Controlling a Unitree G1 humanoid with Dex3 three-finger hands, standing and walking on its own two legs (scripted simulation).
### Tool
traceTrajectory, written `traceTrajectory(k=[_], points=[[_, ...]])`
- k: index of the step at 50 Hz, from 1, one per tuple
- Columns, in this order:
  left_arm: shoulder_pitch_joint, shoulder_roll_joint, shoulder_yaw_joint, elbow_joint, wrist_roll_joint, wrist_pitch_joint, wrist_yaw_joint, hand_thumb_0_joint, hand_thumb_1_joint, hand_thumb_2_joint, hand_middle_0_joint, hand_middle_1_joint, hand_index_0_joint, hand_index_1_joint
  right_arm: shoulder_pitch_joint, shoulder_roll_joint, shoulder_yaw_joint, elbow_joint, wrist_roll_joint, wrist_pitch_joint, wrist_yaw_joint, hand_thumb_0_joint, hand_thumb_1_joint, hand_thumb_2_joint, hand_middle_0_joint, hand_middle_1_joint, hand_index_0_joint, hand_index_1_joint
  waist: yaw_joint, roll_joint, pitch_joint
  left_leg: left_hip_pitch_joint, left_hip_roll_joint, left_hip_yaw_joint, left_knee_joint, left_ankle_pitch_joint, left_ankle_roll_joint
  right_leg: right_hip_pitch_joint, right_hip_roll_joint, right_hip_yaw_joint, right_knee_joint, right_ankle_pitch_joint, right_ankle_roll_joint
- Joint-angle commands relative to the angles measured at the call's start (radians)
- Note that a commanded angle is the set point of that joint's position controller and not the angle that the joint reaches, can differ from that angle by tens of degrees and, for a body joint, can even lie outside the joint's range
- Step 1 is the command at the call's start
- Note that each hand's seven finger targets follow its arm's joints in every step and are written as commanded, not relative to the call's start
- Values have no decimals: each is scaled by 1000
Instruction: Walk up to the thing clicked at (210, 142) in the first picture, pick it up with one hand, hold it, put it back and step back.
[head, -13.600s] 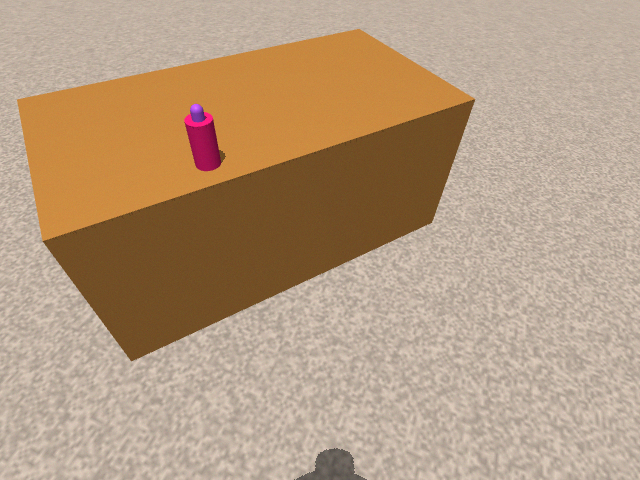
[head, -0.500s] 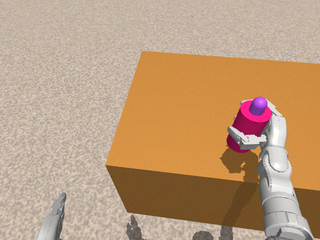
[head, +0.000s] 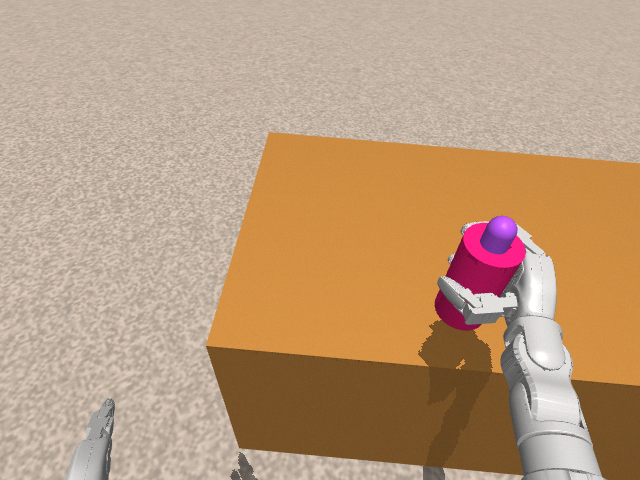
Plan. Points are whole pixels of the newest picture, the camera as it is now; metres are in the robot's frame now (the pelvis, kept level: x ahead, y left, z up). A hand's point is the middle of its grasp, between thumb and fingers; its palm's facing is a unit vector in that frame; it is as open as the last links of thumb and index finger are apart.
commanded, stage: lift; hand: right
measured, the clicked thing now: (480, 270) +0.36 -0.18 +0.11
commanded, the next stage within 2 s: hold in 0.28 s
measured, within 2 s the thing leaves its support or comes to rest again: neither
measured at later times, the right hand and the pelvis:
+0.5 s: hand (481, 271) +0.35 -0.17 +0.13, palm faces +0.17 +0.99 -0.03, open 9.5 cm; pelvis +0.01 +0.01 +0.01, yaw +0 degrees
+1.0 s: hand (488, 269) +0.34 -0.17 +0.14, palm faces +0.17 +0.98 -0.03, open 9.5 cm; pelvis +0.02 +0.01 +0.02, yaw -1 degrees
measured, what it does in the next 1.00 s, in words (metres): stands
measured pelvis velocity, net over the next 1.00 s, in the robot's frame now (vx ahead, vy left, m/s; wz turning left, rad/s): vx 0.02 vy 0.01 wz -0.02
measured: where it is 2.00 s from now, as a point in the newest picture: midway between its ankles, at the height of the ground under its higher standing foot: outside the picture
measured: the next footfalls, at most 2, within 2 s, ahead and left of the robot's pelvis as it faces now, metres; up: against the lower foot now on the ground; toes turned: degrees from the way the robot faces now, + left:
none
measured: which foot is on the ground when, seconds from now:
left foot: down 0.00-1.00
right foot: down 0.00-1.00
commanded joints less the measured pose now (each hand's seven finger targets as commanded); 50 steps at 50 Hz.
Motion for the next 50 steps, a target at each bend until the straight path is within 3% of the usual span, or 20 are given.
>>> traceTrajectory(k=[1,2,3,4,6,8,10,12,14,16,20,23,25,30,35,38,40,42,44,50], points=[[-103,111,37,-131,2,-67,11,0,-526,36,-36,-50,-42,-44,-327,-169,-63,-246,22,-71,1,0,-247,-1286,1290,1419,1325,1419,-13,39,-211,-33,-24,7,-173,152,3,217,43,6,-101,49,-29],[-139,94,15,-149,4,-72,8,0,-527,37,-37,-51,-42,-45,-341,-160,-51,-294,22,-73,2,0,-254,-1283,1287,1414,1322,1414,-20,29,-229,-19,-16,-4,-180,147,3,226,46,2,-102,52,-27],[-126,110,43,-142,6,-74,14,0,-527,36,-38,-51,-44,-45,-404,-152,-35,-368,26,-80,3,0,-249,-1290,1289,1421,1326,1421,-5,23,-254,-17,-18,-5,-181,159,4,257,43,5,-106,66,-25],[-125,153,68,-164,7,-78,20,0,-527,35,-38,-51,-44,-44,-351,-178,-68,-293,21,-69,0,0,-267,-1295,1296,1425,1332,1425,3,47,-278,-9,-30,13,-175,188,4,288,38,11,-112,83,-27],[-94,108,32,-126,5,-78,16,0,-534,42,-40,-52,-43,-48,-382,-148,-35,-380,30,-72,2,0,-288,-1302,1301,1428,1336,1428,-8,13,-249,-5,-28,14,-183,205,6,285,44,5,-121,95,-25],[-112,108,28,-119,5,-83,18,0,-539,45,-40,-53,-42,-50,-315,-166,-58,-323,24,-59,0,0,-272,-1300,1294,1425,1330,1425,-18,25,-218,-1,-32,24,-187,197,6,276,43,7,-134,83,-27],[-100,103,28,-96,8,-86,16,0,-538,45,-40,-53,-44,-50,-366,-157,-46,-376,26,-59,0,0,-264,-1308,1296,1432,1334,1432,-13,-15,-240,5,-36,27,-190,203,11,298,38,10,-145,87,-25],[-109,141,68,-76,7,-86,19,0,-543,48,-42,-53,-43,-52,-342,-163,-48,-380,26,-49,0,0,-262,-1317,1296,1438,1335,1438,-13,-18,-239,11,-37,31,-190,229,12,306,37,12,-153,114,-24],[-118,109,30,-98,6,-89,15,0,-538,45,-42,-55,-45,-51,-332,-146,-36,-388,27,-44,4,0,-282,-1315,1299,1435,1336,1435,-12,6,-231,23,-35,32,-199,251,10,317,39,9,-150,140,-27],[-124,145,73,-81,5,-90,22,0,-543,48,-43,-55,-46,-53,-332,-158,-50,-404,33,-35,2,0,-304,-1314,1298,1430,1333,1430,-7,14,-234,22,-31,24,-217,236,9,330,42,7,-158,125,-28],[-140,93,21,-42,5,-91,14,0,-533,43,-43,-56,-47,-51,-290,-149,-48,-388,29,-13,7,0,-251,-1309,1290,1431,1330,1431,-24,-3,-217,43,-32,32,-221,254,8,322,41,7,-170,141,-28],[-175,153,71,-55,8,-96,20,0,-532,43,-43,-55,-47,-51,-288,-164,-62,-407,35,-4,7,0,-259,-1290,1277,1409,1314,1409,-18,22,-242,70,-27,29,-230,275,4,336,44,6,-173,155,-33],[-143,115,46,-42,7,-95,18,0,-533,44,-43,-56,-47,-51,-308,-140,-36,-475,37,-6,8,0,-243,-1291,1272,1409,1310,1409,-16,6,-263,83,-28,30,-229,309,5,368,45,5,-173,190,-31],[-156,100,29,-30,6,-93,20,0,-532,44,-43,-56,-48,-51,-249,-146,-55,-453,36,20,7,0,-249,-1282,1267,1400,1305,1400,-22,18,-215,89,-29,37,-239,330,2,361,47,4,-183,211,-33],[-123,114,54,28,6,-85,17,0,-534,44,-45,-56,-49,-51,-252,-143,-42,-508,36,53,11,0,-236,-1285,1262,1401,1301,1401,-14,13,-213,98,-22,31,-249,383,-5,372,52,-2,-183,245,-41],[-180,128,63,-10,5,-92,16,0,-536,46,-45,-54,-48,-51,-233,-139,-43,-534,39,67,11,0,-250,-1296,1276,1412,1315,1412,-26,25,-228,121,-22,36,-253,382,-5,378,51,3,-189,251,-39],[-196,90,26,-31,1,-89,11,0,-534,45,-46,-55,-50,-51,-232,-129,-42,-561,41,70,10,0,-252,-1292,1273,1408,1312,1407,-37,44,-216,127,-20,34,-261,360,-4,371,53,4,-196,234,-38],[-204,124,54,-23,1,-91,14,0,-528,42,-45,-55,-50,-50,-168,-147,-71,-478,34,96,5,0,-229,-1287,1264,1404,1305,1404,-33,35,-205,127,-24,40,-262,363,-3,372,51,2,-204,237,-37],[-156,92,30,19,2,-83,6,0,-534,45,-45,-55,-49,-51,-232,-143,-56,-549,37,93,6,0,-226,-1284,1260,1400,1301,1399,-26,8,-207,118,-26,43,-262,367,0,390,49,3,-204,244,-38],[-177,127,62,21,1,-97,11,0,-537,47,-49,-58,-53,-55,-202,-118,-32,-575,41,118,9,0,-235,-1286,1250,1392,1291,1392,-15,32,-203,120,-29,48,-271,367,0,408,47,7,-214,244,-38]])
